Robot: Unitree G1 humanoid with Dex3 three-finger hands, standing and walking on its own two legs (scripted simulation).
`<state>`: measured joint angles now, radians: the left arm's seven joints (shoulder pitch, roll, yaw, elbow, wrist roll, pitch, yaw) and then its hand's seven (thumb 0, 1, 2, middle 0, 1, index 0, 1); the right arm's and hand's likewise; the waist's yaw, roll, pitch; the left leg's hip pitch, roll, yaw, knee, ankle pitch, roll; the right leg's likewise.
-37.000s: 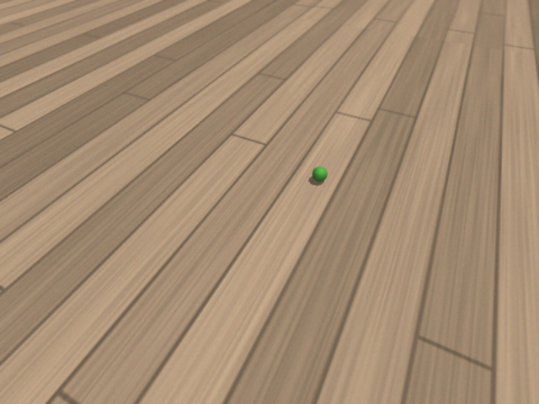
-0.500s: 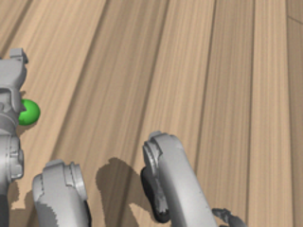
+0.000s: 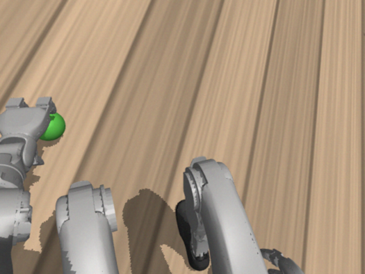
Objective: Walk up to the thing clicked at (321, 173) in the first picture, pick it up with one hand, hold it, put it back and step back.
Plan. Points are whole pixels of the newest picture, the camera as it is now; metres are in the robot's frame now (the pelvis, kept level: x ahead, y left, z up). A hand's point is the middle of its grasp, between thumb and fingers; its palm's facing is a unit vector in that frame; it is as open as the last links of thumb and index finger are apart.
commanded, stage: rest palm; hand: left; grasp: from above
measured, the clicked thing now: (48, 125) +0.51 +0.25 -0.28
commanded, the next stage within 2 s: close in 0.64 s
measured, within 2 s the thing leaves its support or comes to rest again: neither
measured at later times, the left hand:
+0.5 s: hand (47, 124) +0.50 +0.24 -0.24, palm faces -0.47 -0.10 -0.88, open 13.6 cm
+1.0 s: hand (48, 126) +0.49 +0.24 -0.25, palm faces -0.43 -0.09 -0.90, open 11.6 cm
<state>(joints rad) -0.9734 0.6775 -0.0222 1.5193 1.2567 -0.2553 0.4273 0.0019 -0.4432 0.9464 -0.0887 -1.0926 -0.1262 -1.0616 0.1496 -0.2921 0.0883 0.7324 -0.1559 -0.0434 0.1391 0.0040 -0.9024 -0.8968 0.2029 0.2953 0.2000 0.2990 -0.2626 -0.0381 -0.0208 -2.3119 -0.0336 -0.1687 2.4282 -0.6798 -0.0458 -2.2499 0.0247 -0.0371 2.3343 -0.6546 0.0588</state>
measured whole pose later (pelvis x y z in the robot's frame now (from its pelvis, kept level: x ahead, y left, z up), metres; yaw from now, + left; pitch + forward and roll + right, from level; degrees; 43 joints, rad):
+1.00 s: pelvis +0.01 +0.01 -0.02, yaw -6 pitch +30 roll -13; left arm -1.12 0.87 0.08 1.79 1.33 -0.19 0.65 0.00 -0.19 0.92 -0.24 -1.08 -0.29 -1.04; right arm 0.13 -0.33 0.22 0.70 -0.26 -0.21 0.27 0.00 -0.90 -0.90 0.20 0.29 0.20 0.30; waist -0.41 -0.09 0.09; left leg -2.35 -0.02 -0.24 2.53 -0.73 -0.02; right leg -2.26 0.06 -0.09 2.36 -0.66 0.06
